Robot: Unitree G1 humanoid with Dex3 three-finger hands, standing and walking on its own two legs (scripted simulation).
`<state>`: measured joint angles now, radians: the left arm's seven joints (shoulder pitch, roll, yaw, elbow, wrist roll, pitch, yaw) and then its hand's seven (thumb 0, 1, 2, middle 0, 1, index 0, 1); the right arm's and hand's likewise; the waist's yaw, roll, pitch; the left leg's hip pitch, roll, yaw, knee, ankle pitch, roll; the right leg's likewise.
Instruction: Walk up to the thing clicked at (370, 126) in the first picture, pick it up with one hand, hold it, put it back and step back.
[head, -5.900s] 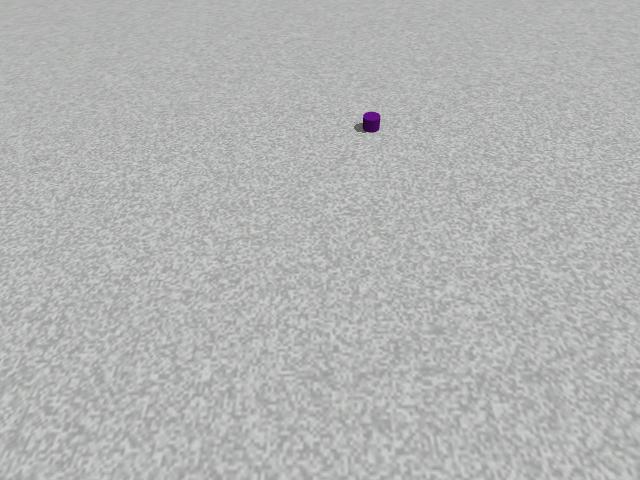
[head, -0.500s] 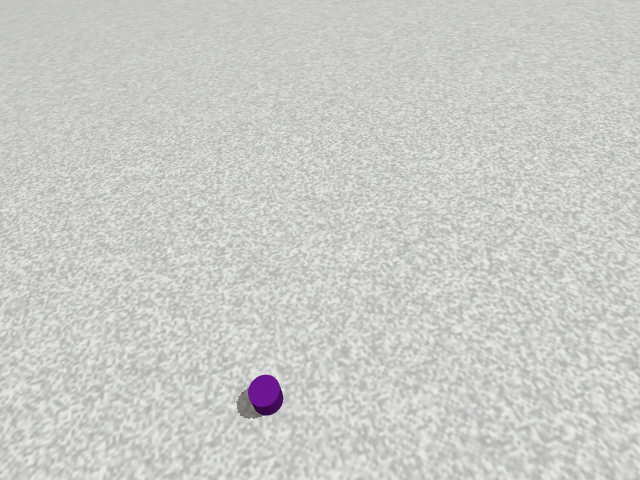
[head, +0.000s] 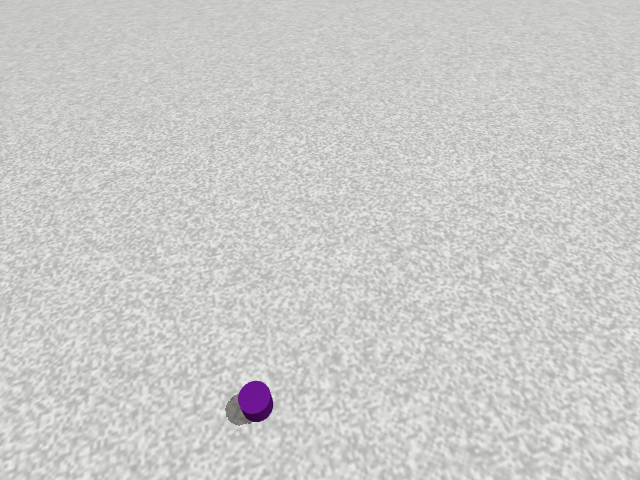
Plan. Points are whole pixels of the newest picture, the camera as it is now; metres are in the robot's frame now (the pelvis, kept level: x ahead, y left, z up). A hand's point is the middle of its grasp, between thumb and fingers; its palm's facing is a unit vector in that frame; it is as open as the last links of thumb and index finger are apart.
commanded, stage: walk up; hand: left
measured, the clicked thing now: (256, 401) +0.48 +0.23 -0.74
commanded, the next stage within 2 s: stand in 0.70 s
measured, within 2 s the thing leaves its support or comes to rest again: neither
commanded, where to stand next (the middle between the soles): +0.04 +0.00 m, yaw +1 degrees
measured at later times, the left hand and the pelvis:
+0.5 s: hand out of the picture +0.09 +0.25 -0.16, palm faces +0.00 -0.95 -0.32, open 7.4 cm; pelvis +0.01 +0.00 +0.00, yaw +0 degrees
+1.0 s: hand out of the picture +0.10 +0.25 -0.15, palm faces -0.01 -0.94 -0.34, open 7.4 cm; pelvis +0.01 +0.00 +0.00, yaw +0 degrees
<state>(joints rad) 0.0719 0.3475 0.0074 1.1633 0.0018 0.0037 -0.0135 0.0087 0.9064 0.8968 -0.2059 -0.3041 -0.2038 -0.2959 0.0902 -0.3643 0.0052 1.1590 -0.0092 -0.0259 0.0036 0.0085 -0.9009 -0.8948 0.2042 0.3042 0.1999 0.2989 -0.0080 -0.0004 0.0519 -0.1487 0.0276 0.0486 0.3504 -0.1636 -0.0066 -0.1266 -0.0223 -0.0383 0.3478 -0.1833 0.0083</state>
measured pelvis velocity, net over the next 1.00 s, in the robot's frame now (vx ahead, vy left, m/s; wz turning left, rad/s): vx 0.01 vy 0.00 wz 0.01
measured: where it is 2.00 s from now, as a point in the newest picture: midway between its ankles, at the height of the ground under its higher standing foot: outside the picture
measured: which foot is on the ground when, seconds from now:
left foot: down 0.00-1.00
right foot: down 0.00-1.00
